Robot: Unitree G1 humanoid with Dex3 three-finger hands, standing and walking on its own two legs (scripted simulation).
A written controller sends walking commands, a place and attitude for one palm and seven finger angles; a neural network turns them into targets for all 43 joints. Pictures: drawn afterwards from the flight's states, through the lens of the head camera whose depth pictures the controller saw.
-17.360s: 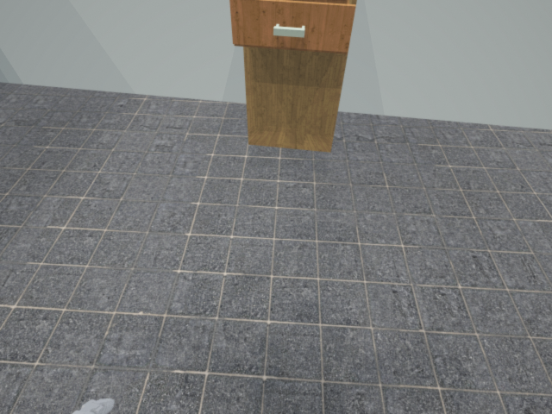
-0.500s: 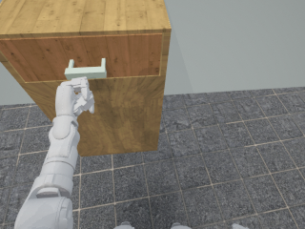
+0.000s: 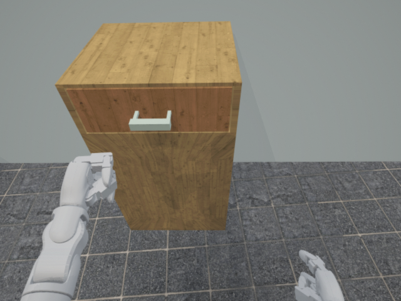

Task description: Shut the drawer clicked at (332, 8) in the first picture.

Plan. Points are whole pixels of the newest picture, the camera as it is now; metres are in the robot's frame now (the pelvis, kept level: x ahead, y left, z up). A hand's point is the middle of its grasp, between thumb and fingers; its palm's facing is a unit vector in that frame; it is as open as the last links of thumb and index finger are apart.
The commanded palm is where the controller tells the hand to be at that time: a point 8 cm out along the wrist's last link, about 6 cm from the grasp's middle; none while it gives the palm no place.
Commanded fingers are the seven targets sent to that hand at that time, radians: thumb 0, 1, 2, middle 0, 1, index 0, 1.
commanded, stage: draw the hand back to the body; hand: left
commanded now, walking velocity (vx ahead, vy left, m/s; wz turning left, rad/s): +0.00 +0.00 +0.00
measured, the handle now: (151, 119) +0.58 +0.18 +0.03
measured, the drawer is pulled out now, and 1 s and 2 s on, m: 0.00 0.00 0.00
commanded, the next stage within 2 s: step back with the hand held close in 0.74 s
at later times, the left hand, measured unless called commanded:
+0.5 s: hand (49, 214) +0.21 +0.23 +0.17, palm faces +0.33 -0.87 -0.36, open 3.3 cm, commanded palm +0.15 +0.28 +0.18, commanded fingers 0.00 0.90 0.90 -1.40 -1.60 -1.40 -1.60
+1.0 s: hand (20, 209) +0.20 +0.25 +0.20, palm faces +0.39 -0.81 -0.44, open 3.3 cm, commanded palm +0.13 +0.29 +0.19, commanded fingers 0.00 0.90 0.90 -1.40 -1.60 -1.40 -1.60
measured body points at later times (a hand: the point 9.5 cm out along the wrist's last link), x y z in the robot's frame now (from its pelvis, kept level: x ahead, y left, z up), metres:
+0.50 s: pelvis +0.01 +0.01 +0.02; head -0.01 -0.02 +0.47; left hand +0.18 +0.28 +0.19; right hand +0.20 -0.21 -0.07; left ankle +0.00 +0.09 -0.73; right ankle -0.02 -0.09 -0.73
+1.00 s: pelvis +0.01 +0.00 +0.02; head +0.00 -0.01 +0.47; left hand +0.17 +0.29 +0.22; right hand +0.20 -0.22 -0.07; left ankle +0.00 +0.09 -0.73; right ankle -0.02 -0.09 -0.73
